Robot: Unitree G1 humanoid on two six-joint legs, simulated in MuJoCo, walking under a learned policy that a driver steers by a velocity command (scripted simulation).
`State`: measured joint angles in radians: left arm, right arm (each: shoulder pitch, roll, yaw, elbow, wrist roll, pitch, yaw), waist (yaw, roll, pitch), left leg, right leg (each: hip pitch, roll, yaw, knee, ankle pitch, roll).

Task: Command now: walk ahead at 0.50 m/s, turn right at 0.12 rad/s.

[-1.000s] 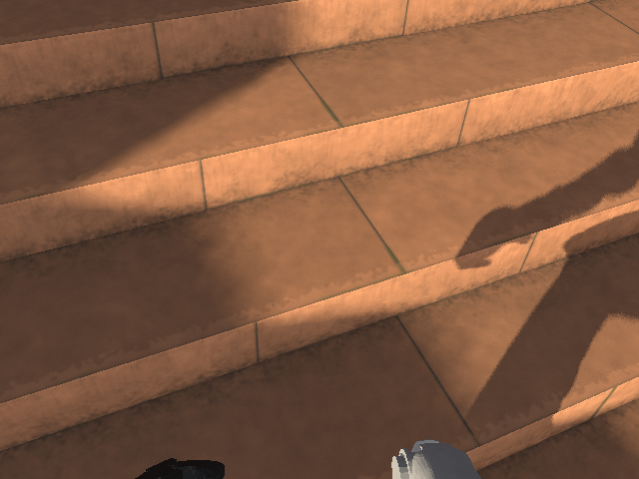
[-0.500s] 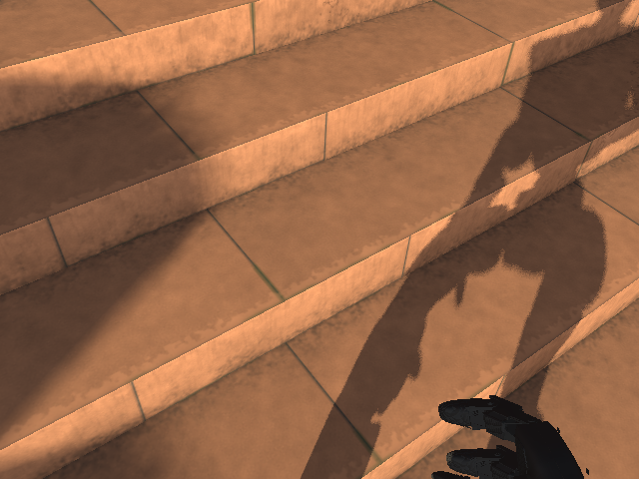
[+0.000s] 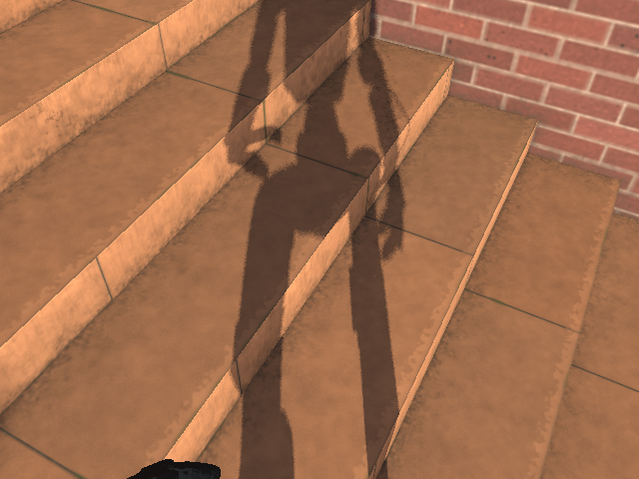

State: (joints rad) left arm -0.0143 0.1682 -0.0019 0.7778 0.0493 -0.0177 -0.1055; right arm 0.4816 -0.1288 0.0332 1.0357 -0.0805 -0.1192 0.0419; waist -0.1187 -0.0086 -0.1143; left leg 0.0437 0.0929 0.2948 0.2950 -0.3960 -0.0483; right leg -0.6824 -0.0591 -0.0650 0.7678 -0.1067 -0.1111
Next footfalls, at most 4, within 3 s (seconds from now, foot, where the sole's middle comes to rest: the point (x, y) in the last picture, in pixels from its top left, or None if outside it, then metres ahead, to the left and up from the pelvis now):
0.04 right None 0.17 -0.13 -0.77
0.46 left None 0.37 0.13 -0.64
0.92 right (289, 427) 0.61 0.01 -0.64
1.32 left None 0.38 0.16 -0.64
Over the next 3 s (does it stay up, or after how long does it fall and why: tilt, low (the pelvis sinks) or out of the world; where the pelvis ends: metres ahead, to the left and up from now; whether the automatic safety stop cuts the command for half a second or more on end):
stays up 0.52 0.05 0.14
